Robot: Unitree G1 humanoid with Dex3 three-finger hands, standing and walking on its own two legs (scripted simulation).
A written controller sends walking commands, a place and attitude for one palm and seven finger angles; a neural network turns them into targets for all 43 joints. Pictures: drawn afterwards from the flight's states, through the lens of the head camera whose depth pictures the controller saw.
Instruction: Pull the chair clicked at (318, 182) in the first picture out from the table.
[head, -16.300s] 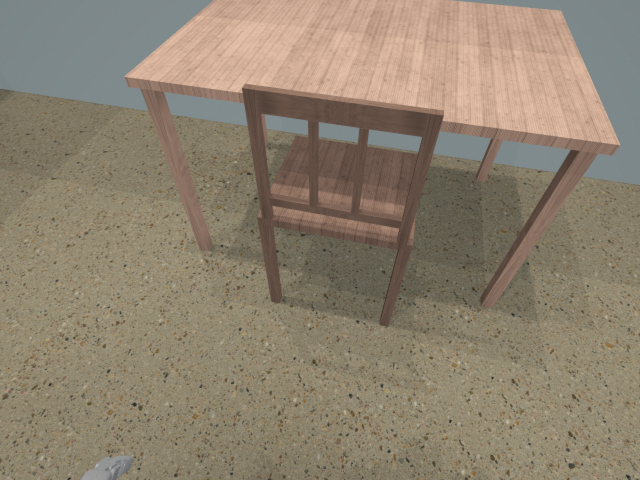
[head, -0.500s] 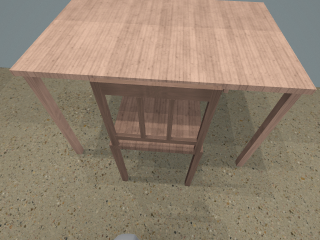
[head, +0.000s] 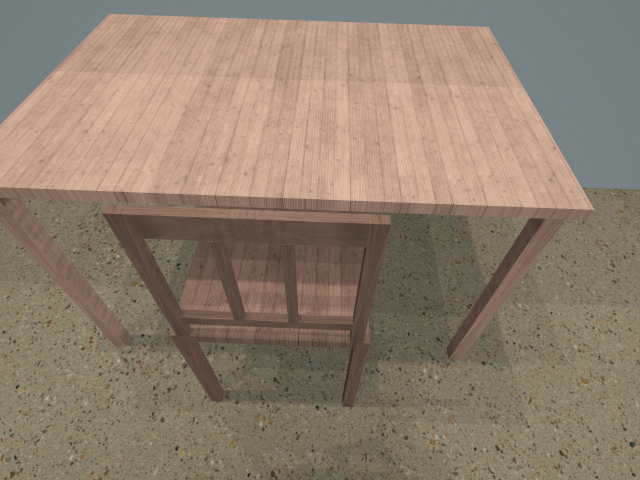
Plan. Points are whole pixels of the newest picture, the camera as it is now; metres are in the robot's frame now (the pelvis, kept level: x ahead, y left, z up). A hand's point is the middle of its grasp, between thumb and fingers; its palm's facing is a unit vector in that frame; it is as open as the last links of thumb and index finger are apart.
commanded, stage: come to a stop and stand still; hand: left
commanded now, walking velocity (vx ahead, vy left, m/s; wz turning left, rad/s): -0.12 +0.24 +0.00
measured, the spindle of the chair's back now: (229, 281) +0.44 +0.19 -0.10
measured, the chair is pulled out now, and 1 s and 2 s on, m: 0.00 0.00 0.00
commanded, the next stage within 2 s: look again from close up in 0.96 s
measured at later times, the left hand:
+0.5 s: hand out of the picture +0.01 +0.20 -0.17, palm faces +0.09 -0.96 -0.25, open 7.3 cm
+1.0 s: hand out of the picture -0.05 +0.20 -0.17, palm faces +0.03 -0.99 -0.17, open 7.4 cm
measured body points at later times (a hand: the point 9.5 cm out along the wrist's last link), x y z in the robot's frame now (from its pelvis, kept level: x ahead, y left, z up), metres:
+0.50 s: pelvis +0.01 +0.00 +0.00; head +0.04 +0.01 +0.45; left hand +0.00 +0.25 -0.15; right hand +0.11 -0.24 -0.14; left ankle +0.02 +0.13 -0.72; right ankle +0.03 -0.14 -0.73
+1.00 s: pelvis -0.03 +0.03 +0.01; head -0.02 +0.04 +0.46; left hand -0.05 +0.25 -0.15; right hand -0.02 -0.19 -0.15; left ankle +0.02 +0.13 -0.73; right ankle -0.06 -0.07 -0.73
